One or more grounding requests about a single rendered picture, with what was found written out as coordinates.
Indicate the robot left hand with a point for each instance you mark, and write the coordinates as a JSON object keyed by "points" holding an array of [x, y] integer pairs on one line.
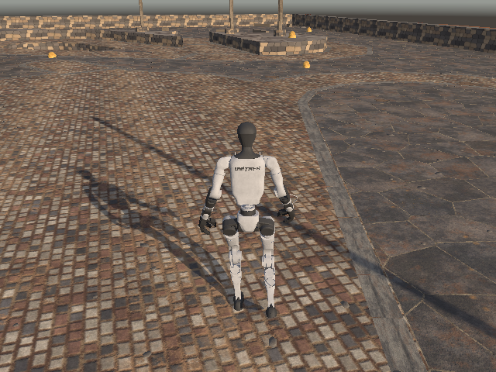
{"points": [[203, 223]]}

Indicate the right robot upper arm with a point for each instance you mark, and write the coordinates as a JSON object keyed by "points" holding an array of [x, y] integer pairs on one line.
{"points": [[275, 173]]}

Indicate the left robot upper arm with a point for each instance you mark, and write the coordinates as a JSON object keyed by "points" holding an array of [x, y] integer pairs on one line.
{"points": [[218, 176]]}

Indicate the robot head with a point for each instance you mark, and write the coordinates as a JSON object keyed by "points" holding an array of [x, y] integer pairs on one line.
{"points": [[246, 133]]}

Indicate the robot left forearm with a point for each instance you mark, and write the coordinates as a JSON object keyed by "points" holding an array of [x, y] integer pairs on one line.
{"points": [[209, 205]]}

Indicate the robot right hand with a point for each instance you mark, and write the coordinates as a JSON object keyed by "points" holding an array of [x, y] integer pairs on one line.
{"points": [[284, 212]]}

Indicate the robot right forearm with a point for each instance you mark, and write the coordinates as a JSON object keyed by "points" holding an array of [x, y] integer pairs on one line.
{"points": [[286, 201]]}

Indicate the robot right shin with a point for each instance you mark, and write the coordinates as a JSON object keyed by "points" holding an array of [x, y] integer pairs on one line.
{"points": [[269, 279]]}

